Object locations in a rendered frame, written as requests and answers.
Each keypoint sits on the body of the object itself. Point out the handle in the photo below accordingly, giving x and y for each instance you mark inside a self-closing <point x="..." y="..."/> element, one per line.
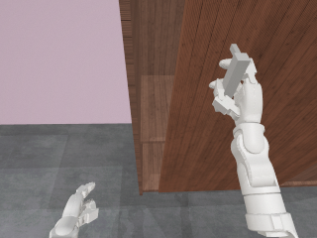
<point x="235" y="72"/>

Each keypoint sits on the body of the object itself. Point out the left robot hand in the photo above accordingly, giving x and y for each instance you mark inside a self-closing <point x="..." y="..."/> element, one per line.
<point x="85" y="211"/>

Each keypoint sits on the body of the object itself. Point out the right robot forearm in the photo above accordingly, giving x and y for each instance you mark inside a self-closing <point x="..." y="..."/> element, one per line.
<point x="266" y="213"/>

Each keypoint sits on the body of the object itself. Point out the wardrobe door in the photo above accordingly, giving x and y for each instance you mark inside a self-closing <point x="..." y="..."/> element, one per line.
<point x="281" y="38"/>
<point x="309" y="174"/>

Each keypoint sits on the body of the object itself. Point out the left robot forearm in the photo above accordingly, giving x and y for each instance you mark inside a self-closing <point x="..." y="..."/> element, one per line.
<point x="66" y="227"/>

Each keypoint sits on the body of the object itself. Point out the right robot hand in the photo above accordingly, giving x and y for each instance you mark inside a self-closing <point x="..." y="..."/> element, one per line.
<point x="248" y="96"/>

